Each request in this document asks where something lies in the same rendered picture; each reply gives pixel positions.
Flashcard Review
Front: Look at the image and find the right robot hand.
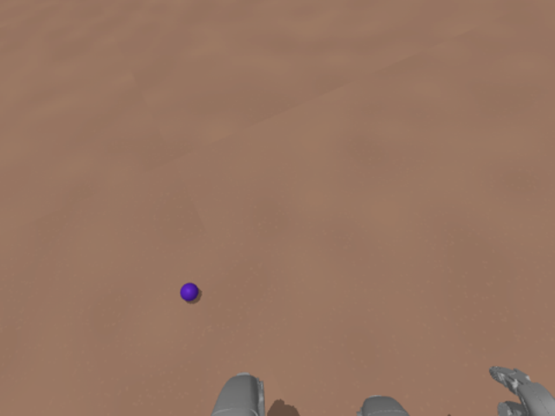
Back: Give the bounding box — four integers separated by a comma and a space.
489, 367, 555, 416

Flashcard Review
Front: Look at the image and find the ball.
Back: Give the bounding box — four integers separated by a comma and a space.
180, 283, 199, 301

